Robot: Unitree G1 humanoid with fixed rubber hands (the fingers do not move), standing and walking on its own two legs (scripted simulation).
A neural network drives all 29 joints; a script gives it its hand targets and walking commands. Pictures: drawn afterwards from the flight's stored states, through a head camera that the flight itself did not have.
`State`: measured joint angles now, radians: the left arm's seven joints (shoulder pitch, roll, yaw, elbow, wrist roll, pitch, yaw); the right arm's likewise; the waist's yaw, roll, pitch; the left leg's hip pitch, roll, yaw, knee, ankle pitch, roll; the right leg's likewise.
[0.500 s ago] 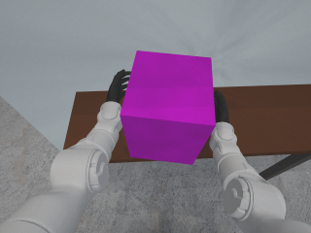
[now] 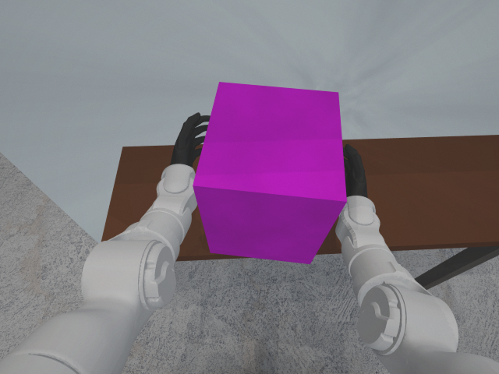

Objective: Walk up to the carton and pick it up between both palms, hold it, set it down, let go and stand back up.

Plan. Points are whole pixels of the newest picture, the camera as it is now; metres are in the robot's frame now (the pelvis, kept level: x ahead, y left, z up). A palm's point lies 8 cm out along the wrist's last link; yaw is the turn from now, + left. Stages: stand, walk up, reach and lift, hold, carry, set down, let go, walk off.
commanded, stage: reach and lift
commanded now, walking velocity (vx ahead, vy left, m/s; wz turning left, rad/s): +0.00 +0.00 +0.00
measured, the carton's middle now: (268, 180) +0.43 +0.00 +0.01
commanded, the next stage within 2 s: none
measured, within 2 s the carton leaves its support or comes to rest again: leaves its support in 0.34 s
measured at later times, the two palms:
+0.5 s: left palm (190, 167) +0.40 +0.13 +0.07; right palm (366, 200) +0.37 -0.16 +0.04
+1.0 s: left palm (187, 154) +0.42 +0.13 +0.09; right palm (366, 187) +0.39 -0.16 +0.06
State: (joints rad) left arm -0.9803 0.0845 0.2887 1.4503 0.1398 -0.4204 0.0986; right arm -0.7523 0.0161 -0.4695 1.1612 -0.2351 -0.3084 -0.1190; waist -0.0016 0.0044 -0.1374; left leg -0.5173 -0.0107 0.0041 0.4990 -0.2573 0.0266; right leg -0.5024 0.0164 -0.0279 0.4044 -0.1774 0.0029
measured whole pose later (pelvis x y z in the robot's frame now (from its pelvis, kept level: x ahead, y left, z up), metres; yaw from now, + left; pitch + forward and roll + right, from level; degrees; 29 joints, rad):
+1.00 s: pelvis -0.01 -0.01 +0.00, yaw +0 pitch +14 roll -2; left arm -0.97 0.05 0.27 1.39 0.04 -0.36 0.10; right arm -0.74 0.02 -0.46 1.10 -0.24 -0.27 -0.14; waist 0.00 0.01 -0.19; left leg -0.50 -0.01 0.00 0.50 -0.24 0.02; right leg -0.48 0.02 -0.03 0.40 -0.16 -0.01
